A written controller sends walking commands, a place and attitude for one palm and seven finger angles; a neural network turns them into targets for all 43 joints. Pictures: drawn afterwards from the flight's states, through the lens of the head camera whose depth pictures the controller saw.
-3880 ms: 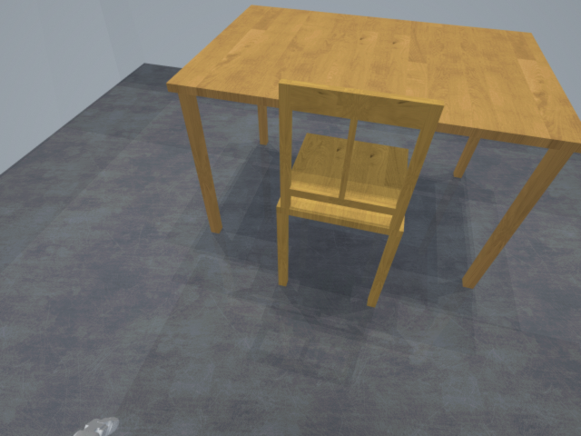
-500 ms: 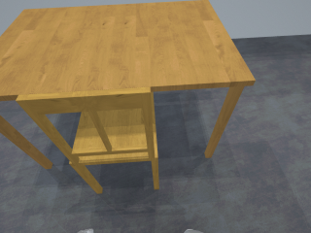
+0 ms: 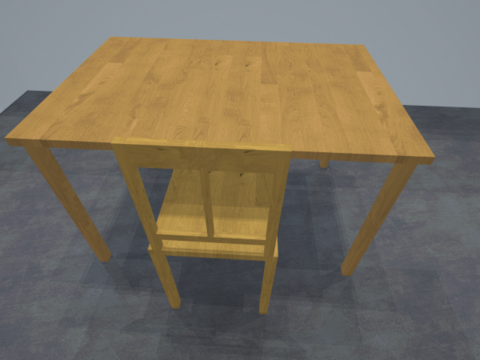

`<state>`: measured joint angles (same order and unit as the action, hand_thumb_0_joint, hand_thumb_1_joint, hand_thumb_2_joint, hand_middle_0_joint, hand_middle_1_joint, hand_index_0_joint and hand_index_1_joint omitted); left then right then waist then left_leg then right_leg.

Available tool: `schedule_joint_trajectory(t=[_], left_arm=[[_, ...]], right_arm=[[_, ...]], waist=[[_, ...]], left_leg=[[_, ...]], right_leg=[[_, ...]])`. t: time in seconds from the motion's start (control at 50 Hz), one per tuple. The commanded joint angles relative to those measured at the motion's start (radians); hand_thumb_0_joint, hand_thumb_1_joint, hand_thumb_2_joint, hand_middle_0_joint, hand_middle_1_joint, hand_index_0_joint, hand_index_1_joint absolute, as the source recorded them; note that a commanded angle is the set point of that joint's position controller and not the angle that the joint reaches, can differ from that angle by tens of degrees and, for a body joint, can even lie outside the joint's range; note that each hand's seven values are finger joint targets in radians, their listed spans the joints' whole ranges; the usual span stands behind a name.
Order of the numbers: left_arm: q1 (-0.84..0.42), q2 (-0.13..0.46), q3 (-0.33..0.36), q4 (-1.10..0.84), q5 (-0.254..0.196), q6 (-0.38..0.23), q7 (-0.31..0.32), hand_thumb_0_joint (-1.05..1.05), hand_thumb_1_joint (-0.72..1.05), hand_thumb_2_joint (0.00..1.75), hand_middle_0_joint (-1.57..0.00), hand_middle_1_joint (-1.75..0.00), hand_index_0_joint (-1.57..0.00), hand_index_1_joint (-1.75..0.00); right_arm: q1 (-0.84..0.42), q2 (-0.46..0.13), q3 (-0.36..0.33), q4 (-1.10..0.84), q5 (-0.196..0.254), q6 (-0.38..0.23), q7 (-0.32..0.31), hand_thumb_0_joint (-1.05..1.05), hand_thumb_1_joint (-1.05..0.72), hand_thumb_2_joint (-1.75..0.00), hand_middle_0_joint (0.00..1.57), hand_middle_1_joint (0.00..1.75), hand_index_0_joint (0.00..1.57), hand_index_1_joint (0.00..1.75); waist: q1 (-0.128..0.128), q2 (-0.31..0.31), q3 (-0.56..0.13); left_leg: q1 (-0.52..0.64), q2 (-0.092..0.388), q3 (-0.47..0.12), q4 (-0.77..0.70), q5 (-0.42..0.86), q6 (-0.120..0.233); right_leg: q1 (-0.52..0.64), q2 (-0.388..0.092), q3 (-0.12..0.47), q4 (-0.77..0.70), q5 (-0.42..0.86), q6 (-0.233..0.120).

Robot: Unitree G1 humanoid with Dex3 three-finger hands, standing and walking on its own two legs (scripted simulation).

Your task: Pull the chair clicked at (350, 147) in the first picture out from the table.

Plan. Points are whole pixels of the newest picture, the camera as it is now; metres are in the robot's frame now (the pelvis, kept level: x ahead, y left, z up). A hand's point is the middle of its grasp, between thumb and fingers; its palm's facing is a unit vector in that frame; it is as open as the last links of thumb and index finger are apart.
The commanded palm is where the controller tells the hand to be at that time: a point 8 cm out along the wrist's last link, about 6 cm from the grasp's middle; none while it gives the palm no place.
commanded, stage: come to a stop and stand still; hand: left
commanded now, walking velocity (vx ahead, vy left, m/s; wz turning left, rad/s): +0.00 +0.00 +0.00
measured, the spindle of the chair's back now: (207, 204) +0.49 +0.12 -0.08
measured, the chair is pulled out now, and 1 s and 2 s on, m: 0.00 0.00 0.00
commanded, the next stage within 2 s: look again from close up in 1.56 s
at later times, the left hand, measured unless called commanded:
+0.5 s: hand out of the picture -0.02 +0.23 -0.16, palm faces +0.01 -0.98 -0.20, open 7.3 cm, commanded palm none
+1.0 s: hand out of the picture -0.02 +0.21 -0.16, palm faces +0.02 -0.99 -0.16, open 7.4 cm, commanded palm none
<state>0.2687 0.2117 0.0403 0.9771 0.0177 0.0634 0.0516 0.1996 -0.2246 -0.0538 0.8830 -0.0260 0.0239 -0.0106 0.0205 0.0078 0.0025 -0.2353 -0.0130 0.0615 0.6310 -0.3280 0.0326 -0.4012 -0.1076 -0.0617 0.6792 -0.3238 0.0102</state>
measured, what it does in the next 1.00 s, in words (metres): steps on the spot: right foot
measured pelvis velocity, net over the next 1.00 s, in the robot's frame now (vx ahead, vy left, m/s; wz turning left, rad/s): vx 0.00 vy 0.06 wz -0.01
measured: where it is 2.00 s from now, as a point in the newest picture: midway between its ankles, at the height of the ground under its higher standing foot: outside the picture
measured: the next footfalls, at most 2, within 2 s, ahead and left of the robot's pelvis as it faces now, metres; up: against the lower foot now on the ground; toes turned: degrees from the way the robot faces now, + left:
right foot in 0.16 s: +0.06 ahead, -0.08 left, +0.00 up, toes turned +1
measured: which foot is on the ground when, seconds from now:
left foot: down 0.00-1.00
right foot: up 0.00-0.14, down 0.16-1.00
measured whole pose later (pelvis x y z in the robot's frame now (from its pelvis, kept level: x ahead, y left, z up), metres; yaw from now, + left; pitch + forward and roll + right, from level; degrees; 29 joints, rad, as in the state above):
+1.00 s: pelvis +0.00 +0.06 +0.02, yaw +0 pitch +0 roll +0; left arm 0.32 0.11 -0.02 1.11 0.01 0.00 0.03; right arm 0.27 -0.17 0.02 1.09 -0.01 -0.03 -0.03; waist 0.00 0.01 0.02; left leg -0.15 -0.10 0.11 0.35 -0.21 0.12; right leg -0.24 -0.03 0.04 0.44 -0.20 0.03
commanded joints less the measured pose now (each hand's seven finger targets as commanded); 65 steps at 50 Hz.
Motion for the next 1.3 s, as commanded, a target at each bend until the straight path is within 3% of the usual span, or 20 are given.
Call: schedule_joint_trajectory(t=[0.0,0.04,0.1,0.12,0.14,0.16,0.18,0.2,0.22,0.24,0.26,0.3,0.34,0.4,0.6,0.66,0.72,0.84,1.04,1.28], left_arm=[[0.003,0.067,0.007,-0.085,0.008,-0.004,-0.009,0.00,0.90,0.90,-0.20,-0.30,-0.20,-0.30],[0.040,0.057,0.005,-0.080,0.005,-0.018,-0.018,0.00,0.90,0.90,-0.20,-0.30,-0.20,-0.30],[0.107,0.051,0.002,-0.064,0.007,-0.039,-0.022,0.00,0.90,0.90,-0.20,-0.30,-0.20,-0.30],[0.106,0.064,0.000,-0.066,0.009,-0.051,-0.020,0.00,0.90,0.90,-0.20,-0.30,-0.20,-0.30],[0.087,0.079,-0.006,-0.074,0.010,-0.062,-0.019,0.00,0.90,0.90,-0.20,-0.30,-0.20,-0.30],[0.066,0.094,-0.008,-0.085,0.007,-0.066,-0.020,0.00,0.90,0.90,-0.20,-0.30,-0.20,-0.30],[0.032,0.109,-0.006,-0.089,0.005,-0.066,-0.021,0.00,0.90,0.90,-0.20,-0.30,-0.20,-0.30],[0.002,0.105,0.000,-0.096,0.004,-0.070,-0.019,0.00,0.90,0.90,-0.20,-0.30,-0.20,-0.30],[-0.011,0.095,-0.001,-0.098,0.004,-0.068,-0.018,0.00,0.90,0.90,-0.20,-0.30,-0.20,-0.30],[-0.022,0.086,-0.003,-0.097,0.003,-0.065,-0.017,0.00,0.90,0.90,-0.20,-0.30,-0.20,-0.30],[-0.011,0.075,-0.004,-0.095,0.002,-0.063,-0.018,0.00,0.90,0.90,-0.20,-0.30,-0.20,-0.30],[0.037,0.056,-0.007,-0.079,-0.001,-0.063,-0.019,0.00,0.90,0.90,-0.20,-0.30,-0.20,-0.30],[0.085,0.039,-0.010,-0.044,0.003,-0.061,-0.020,0.00,0.90,0.90,-0.20,-0.30,-0.20,-0.30],[0.085,0.026,-0.017,-0.015,0.003,-0.059,-0.020,0.00,0.90,0.90,-0.20,-0.30,-0.20,-0.30],[0.085,0.006,-0.026,0.044,0.003,-0.061,-0.018,0.00,0.90,0.90,-0.20,-0.30,-0.20,-0.30],[0.090,-0.005,-0.030,0.056,0.001,-0.067,-0.016,0.00,0.90,0.90,-0.20,-0.30,-0.20,-0.30],[0.086,-0.003,-0.032,0.066,0.001,-0.068,-0.015,0.00,0.90,0.90,-0.20,-0.30,-0.20,-0.30],[0.097,-0.015,-0.041,0.090,0.000,-0.079,-0.014,0.00,0.90,0.90,-0.20,-0.30,-0.20,-0.30],[0.099,-0.006,-0.045,0.115,-0.007,-0.088,-0.010,0.00,0.90,0.90,-0.20,-0.30,-0.20,-0.30],[0.088,0.002,-0.050,0.121,-0.011,-0.086,-0.009,0.00,0.90,0.90,-0.20,-0.30,-0.20,-0.30]], right_arm=[[-0.053,-0.108,-0.002,-0.091,-0.009,-0.004,-0.005,0.00,-0.90,-0.90,0.20,0.30,0.20,0.30],[-0.058,-0.109,0.003,-0.094,-0.006,-0.003,0.001,0.00,-0.90,-0.90,0.20,0.30,0.20,0.30],[-0.016,-0.098,0.008,-0.074,0.000,-0.006,-0.003,0.00,-0.90,-0.90,0.20,0.30,0.20,0.30],[0.015,-0.081,0.014,-0.069,0.006,-0.010,-0.005,0.00,-0.90,-0.90,0.20,0.30,0.20,0.30],[0.049,-0.065,0.019,-0.060,0.013,-0.008,-0.004,0.00,-0.90,-0.90,0.20,0.30,0.20,0.30],[0.087,-0.056,0.021,-0.046,0.013,-0.006,-0.002,0.00,-0.90,-0.90,0.20,0.30,0.20,0.30],[0.127,-0.041,0.020,-0.026,0.010,-0.010,0.000,0.00,-0.90,-0.90,0.20,0.30,0.20,0.30],[0.152,-0.034,0.016,-0.015,0.009,-0.006,-0.004,0.00,-0.90,-0.90,0.20,0.30,0.20,0.30],[0.169,-0.047,0.015,-0.002,0.008,-0.006,-0.003,0.00,-0.90,-0.90,0.20,0.30,0.20,0.30],[0.183,-0.048,0.015,0.009,0.007,-0.009,-0.003,0.00,-0.90,-0.90,0.20,0.30,0.20,0.30],[0.191,-0.048,0.019,0.019,0.005,-0.016,-0.003,0.00,-0.90,-0.90,0.20,0.30,0.20,0.30],[0.150,-0.057,0.024,0.028,0.003,-0.035,-0.004,0.00,-0.90,-0.90,0.20,0.30,0.20,0.30],[0.102,-0.070,0.028,0.035,0.006,-0.041,-0.010,0.00,-0.90,-0.90,0.20,0.30,0.20,0.30],[0.111,-0.056,0.037,0.063,0.011,-0.044,-0.017,0.00,-0.90,-0.90,0.20,0.30,0.20,0.30],[0.147,-0.051,0.039,0.143,0.012,-0.041,-0.020,0.00,-0.90,-0.90,0.20,0.30,0.20,0.30],[0.154,-0.049,0.040,0.154,0.011,-0.045,-0.021,0.00,-0.90,-0.90,0.20,0.30,0.20,0.30],[0.153,-0.045,0.041,0.162,0.013,-0.047,-0.022,0.00,-0.90,-0.90,0.20,0.30,0.20,0.30],[0.144,-0.036,0.047,0.178,0.015,-0.055,-0.022,0.00,-0.90,-0.90,0.20,0.30,0.20,0.30],[0.139,-0.026,0.056,0.201,0.019,-0.073,-0.032,0.00,-0.90,-0.90,0.20,0.30,0.20,0.30],[0.136,-0.020,0.062,0.226,0.017,-0.069,-0.035,0.00,-0.90,-0.90,0.20,0.30,0.20,0.30]], waist=[[0.003,0.236,0.162],[0.014,0.124,0.195],[0.026,-0.001,0.173],[0.013,-0.060,0.150],[-0.016,-0.112,0.139],[-0.046,-0.107,0.110],[-0.074,-0.091,0.060],[-0.082,-0.195,0.029],[-0.087,-0.228,0.024],[-0.091,-0.208,0.031],[-0.086,-0.138,0.031],[-0.043,0.043,0.048],[-0.007,0.100,0.046],[-0.001,0.057,0.076],[-0.011,0.010,0.108],[-0.018,-0.006,0.077],[-0.022,0.007,0.097],[-0.027,-0.041,0.083],[-0.030,-0.016,-0.002],[-0.024,-0.013,0.043]], left_leg=[[-0.289,0.231,-0.227,-0.380,0.001,0.110],[-0.327,0.213,-0.209,-0.373,-0.077,0.114],[-0.264,0.182,-0.208,-0.320,-0.166,0.087],[-0.240,0.136,-0.195,-0.277,-0.189,0.059],[-0.182,0.075,-0.151,-0.220,-0.181,0.032],[-0.071,0.035,-0.110,-0.180,-0.115,0.017],[0.043,0.019,-0.101,-0.170,-0.081,0.013],[0.079,0.032,-0.092,-0.147,-0.071,0.013],[0.106,0.037,-0.088,-0.132,-0.064,0.011],[0.120,0.043,-0.101,-0.149,-0.060,0.011],[0.099,0.062,-0.127,-0.217,-0.070,0.017],[-0.035,0.136,-0.225,-0.379,-0.156,0.034],[-0.085,0.167,-0.264,-0.446,-0.171,0.039],[-0.090,0.170,-0.255,-0.458,-0.137,0.038],[-0.076,0.167,-0.250,-0.475,-0.177,0.027],[-0.029,0.160,-0.237,-0.458,-0.120,0.020],[-0.025,0.162,-0.240,-0.470,-0.110,0.008],[0.020,0.137,-0.190,-0.419,0.013,0.018],[0.146,0.121,-0.120,-0.317,0.388,0.017],[0.133,0.121,-0.113,-0.318,0.361,0.017]], right_leg=[[0.021,0.088,0.057,0.232,-0.112,-0.024],[0.058,0.095,0.064,0.204,-0.050,-0.025],[0.144,0.093,0.063,-0.095,0.031,-0.034],[0.147,0.066,0.150,-0.202,0.012,-0.052],[0.069,-0.001,0.272,-0.293,-0.115,-0.091],[-0.018,-0.052,0.336,-0.357,-0.218,-0.126],[-0.090,-0.051,0.332,-0.374,-0.280,-0.131],[-0.099,-0.033,0.306,-0.381,-0.285,-0.122],[-0.125,-0.034,0.284,-0.384,-0.299,-0.115],[-0.146,-0.027,0.267,-0.370,-0.292,-0.110],[-0.119,0.000,0.242,-0.327,-0.240,-0.096],[0.023,0.062,0.159,-0.222,-0.064,-0.069],[0.101,0.077,0.115,-0.160,0.028,-0.061],[0.122,0.073,0.110,-0.176,0.043,-0.060],[0.125,0.058,0.125,-0.224,0.057,-0.061],[0.121,0.052,0.141,-0.236,0.088,-0.063],[0.108,0.051,0.142,-0.235,0.089,-0.060],[0.120,0.030,0.168,-0.274,0.155,-0.056],[0.173,0.015,0.172,-0.267,0.295,-0.048],[0.199,0.009,0.178,-0.283,0.319,-0.056]])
